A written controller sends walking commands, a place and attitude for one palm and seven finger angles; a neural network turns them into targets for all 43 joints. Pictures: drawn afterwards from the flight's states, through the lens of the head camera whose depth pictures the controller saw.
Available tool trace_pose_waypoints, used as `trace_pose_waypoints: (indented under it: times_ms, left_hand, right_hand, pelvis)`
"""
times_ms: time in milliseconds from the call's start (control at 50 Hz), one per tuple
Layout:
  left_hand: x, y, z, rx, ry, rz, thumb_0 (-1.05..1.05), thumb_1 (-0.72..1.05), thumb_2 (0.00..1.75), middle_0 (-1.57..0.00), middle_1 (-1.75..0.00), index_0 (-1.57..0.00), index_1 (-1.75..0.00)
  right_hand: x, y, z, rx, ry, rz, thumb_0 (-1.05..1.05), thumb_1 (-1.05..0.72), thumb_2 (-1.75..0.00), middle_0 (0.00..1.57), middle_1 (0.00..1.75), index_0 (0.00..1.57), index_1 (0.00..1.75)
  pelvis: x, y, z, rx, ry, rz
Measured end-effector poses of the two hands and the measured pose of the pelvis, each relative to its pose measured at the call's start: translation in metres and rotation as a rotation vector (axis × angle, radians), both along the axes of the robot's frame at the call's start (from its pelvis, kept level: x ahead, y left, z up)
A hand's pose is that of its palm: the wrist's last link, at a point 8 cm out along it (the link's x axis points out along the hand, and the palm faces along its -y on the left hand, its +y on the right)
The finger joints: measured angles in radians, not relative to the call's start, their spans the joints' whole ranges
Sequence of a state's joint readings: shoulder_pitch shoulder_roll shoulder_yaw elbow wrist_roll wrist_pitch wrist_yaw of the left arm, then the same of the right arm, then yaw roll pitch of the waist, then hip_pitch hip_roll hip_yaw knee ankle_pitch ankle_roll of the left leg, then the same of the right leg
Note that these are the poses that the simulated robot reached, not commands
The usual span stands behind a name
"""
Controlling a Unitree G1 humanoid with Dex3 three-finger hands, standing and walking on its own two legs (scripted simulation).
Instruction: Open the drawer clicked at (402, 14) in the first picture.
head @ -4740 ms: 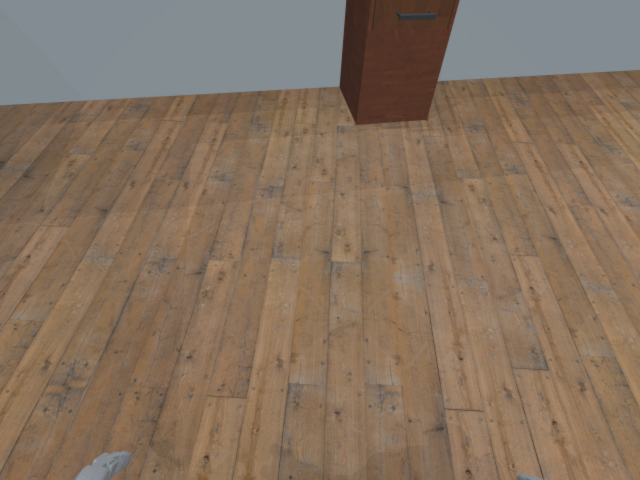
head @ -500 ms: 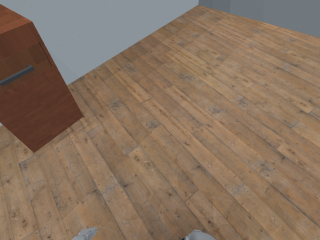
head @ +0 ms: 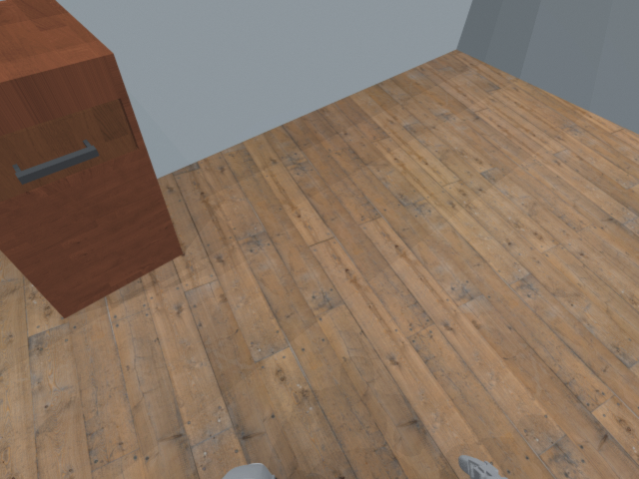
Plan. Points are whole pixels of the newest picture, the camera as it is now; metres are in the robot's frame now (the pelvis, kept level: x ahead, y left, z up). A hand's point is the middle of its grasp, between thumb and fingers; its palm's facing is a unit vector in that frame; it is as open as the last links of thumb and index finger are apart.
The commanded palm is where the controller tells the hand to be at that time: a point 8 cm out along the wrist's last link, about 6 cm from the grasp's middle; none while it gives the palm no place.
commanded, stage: walk to a spot facing it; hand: left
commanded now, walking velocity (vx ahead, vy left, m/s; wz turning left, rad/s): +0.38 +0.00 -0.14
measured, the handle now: (56, 159) +0.74 +0.73 -0.17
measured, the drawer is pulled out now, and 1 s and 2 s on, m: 0.00 0.00 0.00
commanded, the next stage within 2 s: turn to face it in 0.60 s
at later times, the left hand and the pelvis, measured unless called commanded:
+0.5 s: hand (262, 349) +0.33 +0.13 -0.15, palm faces -0.19 -0.96 -0.22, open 7.4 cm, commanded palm none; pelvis +0.19 -0.03 +0.01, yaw -10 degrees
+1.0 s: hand (289, 349) +0.34 +0.09 -0.16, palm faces +0.05 -0.98 -0.17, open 7.3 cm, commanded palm none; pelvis +0.32 -0.08 +0.01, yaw +0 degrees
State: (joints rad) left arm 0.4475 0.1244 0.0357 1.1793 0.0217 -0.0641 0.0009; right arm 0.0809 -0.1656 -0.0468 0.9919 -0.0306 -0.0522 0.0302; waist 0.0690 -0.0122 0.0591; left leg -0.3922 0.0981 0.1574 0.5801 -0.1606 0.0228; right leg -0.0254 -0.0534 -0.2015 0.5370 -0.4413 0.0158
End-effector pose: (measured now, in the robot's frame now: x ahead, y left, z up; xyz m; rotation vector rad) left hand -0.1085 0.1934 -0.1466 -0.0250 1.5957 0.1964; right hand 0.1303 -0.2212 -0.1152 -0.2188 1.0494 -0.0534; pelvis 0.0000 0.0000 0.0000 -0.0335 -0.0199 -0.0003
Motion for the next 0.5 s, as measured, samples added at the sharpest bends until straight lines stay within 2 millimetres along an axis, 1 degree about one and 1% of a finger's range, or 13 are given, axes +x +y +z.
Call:
trace_pose_waypoints:
  times_ms: [40, 80, 100, 140, 180, 220, 260, 320, 380, 440, 500]
  left_hand:
    - [0.019, 0.01, -0.001, -0.007, 0.016, -0.015, 0.01, 0.91, 0.9, -0.2, -0.29, -0.2, -0.3]
    - [0.049, 0.023, 0.001, 0.005, -0.009, -0.041, 0.01, 0.91, 0.9, -0.2, -0.29, -0.2, -0.3]
    - [0.068, 0.03, 0.003, 0.014, -0.032, -0.056, 0.01, 0.91, 0.9, -0.2, -0.29, -0.2, -0.3]
    - [0.109, 0.043, 0.008, 0.036, -0.091, -0.092, 0.01, 0.91, 0.9, -0.2, -0.29, -0.2, -0.3]
    - [0.152, 0.053, 0.012, 0.06, -0.158, -0.121, 0.01, 0.91, 0.9, -0.19, -0.29, -0.2, -0.3]
    - [0.194, 0.059, 0.017, 0.081, -0.226, -0.142, 0.01, 0.91, 0.9, -0.19, -0.29, -0.2, -0.3]
    - [0.234, 0.061, 0.022, 0.096, -0.286, -0.164, 0.01, 0.91, 0.9, -0.19, -0.29, -0.2, -0.3]
    - [0.289, 0.056, 0.029, 0.107, -0.35, -0.204, 0.01, 0.91, 0.9, -0.19, -0.29, -0.2, -0.3]
    - [0.34, 0.041, 0.034, 0.107, -0.383, -0.263, 0.01, 0.91, 0.9, -0.19, -0.29, -0.2, -0.3]
    - [0.388, 0.018, 0.035, 0.104, -0.401, -0.336, 0.01, 0.91, 0.9, -0.19, -0.29, -0.2, -0.3]
    - [0.436, -0.011, 0.031, 0.103, -0.424, -0.403, 0.01, 0.91, 0.9, -0.19, -0.29, -0.2, -0.3]
  right_hand:
    - [0.009, 0.01, -0.002, 0.001, -0.011, -0.017, 0.0, -0.91, -0.9, 0.2, 0.3, 0.2, 0.3]
    - [0.006, 0.016, -0.001, 0.009, 0.01, -0.053, 0.0, -0.91, -0.9, 0.2, 0.3, 0.2, 0.3]
    - [0.001, 0.018, -0.001, 0.013, 0.031, -0.074, 0.0, -0.91, -0.9, 0.2, 0.3, 0.2, 0.3]
    - [-0.004, 0.011, 0.004, -0.007, 0.032, -0.16, -0.03, -0.95, -0.9, 0.21, 0.3, 0.21, 0.3]
    - [-0.013, 0.003, 0.006, -0.028, 0.07, -0.187, -0.04, -0.97, -0.9, 0.21, 0.3, 0.21, 0.3]
    - [-0.024, 0.0, 0.005, -0.035, 0.126, -0.211, -0.04, -0.97, -0.9, 0.21, 0.3, 0.21, 0.3]
    - [-0.036, -0.001, 0.003, -0.029, 0.187, -0.236, -0.03, -0.96, -0.9, 0.2, 0.3, 0.2, 0.3]
    - [-0.053, 0.001, -0.002, -0.003, 0.275, -0.28, -0.02, -0.94, -0.9, 0.2, 0.3, 0.2, 0.3]
    - [-0.065, 0.005, -0.008, 0.038, 0.354, -0.328, -0.01, -0.93, -0.9, 0.2, 0.3, 0.2, 0.3]
    - [-0.073, 0.008, -0.015, 0.084, 0.426, -0.382, -0.01, -0.92, -0.9, 0.2, 0.3, 0.2, 0.3]
    - [-0.074, 0.007, -0.025, 0.131, 0.497, -0.431, 0.0, -0.92, -0.9, 0.2, 0.3, 0.2, 0.3]
  pelvis:
    - [0.014, 0.009, -0.001, 0.007, -0.014, -0.011]
    - [0.028, 0.015, 0.004, 0.012, -0.022, -0.024]
    - [0.035, 0.017, 0.007, 0.014, -0.025, -0.029]
    - [0.049, 0.02, 0.012, 0.022, -0.027, -0.041]
    - [0.062, 0.021, 0.016, 0.028, -0.027, -0.051]
    - [0.076, 0.021, 0.019, 0.035, -0.024, -0.061]
    - [0.091, 0.018, 0.02, 0.043, -0.021, -0.072]
    - [0.113, 0.012, 0.02, 0.053, -0.017, -0.092]
    - [0.136, 0.002, 0.019, 0.06, -0.014, -0.118]
    - [0.161, -0.012, 0.015, 0.067, -0.01, -0.149]
    - [0.188, -0.032, 0.006, 0.07, -0.006, -0.177]
